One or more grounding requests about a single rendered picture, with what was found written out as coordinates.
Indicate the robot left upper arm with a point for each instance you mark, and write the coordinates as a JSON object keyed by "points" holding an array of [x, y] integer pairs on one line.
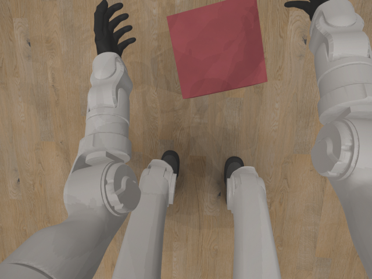
{"points": [[97, 199]]}

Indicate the robot right forearm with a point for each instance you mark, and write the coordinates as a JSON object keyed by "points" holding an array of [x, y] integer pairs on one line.
{"points": [[343, 62]]}

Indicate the left robot thigh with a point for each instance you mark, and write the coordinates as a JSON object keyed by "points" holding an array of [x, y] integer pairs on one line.
{"points": [[140, 255]]}

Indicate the robot right upper arm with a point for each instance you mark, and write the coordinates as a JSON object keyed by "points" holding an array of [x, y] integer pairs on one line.
{"points": [[343, 153]]}

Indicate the robot left forearm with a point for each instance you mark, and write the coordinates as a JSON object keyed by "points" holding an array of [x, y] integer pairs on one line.
{"points": [[108, 114]]}

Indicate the robot thigh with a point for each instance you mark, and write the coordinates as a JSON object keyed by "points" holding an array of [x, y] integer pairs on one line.
{"points": [[140, 255], [255, 255]]}

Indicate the right robot hand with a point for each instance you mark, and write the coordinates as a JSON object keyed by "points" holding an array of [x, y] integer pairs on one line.
{"points": [[308, 7]]}

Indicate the right robot thigh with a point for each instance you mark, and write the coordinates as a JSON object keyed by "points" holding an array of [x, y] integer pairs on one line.
{"points": [[255, 255]]}

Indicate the carton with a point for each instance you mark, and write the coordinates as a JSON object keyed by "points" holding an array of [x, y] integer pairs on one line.
{"points": [[218, 47]]}

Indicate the left robot hand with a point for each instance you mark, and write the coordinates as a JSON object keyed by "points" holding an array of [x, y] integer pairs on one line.
{"points": [[105, 39]]}

